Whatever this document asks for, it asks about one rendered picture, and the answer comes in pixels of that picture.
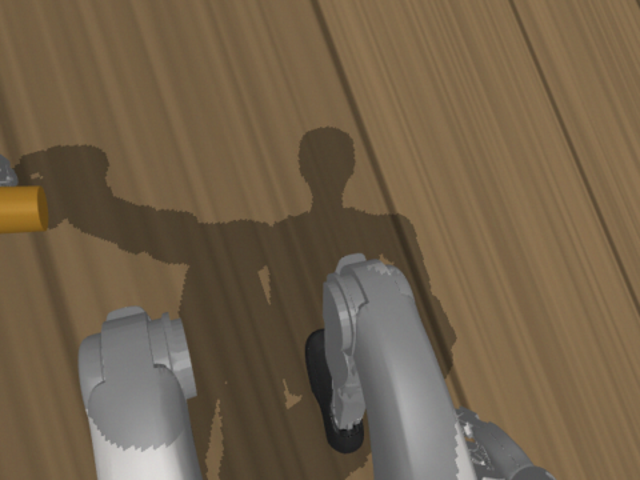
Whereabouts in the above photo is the right robot hand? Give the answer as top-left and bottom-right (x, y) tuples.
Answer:
(455, 406), (534, 480)

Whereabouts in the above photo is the right robot foot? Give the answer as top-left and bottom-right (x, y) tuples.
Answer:
(305, 329), (364, 454)

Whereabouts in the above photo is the left robot hand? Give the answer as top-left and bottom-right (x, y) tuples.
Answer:
(0, 154), (18, 187)

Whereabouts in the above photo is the can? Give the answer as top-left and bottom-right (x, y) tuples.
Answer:
(0, 186), (48, 234)

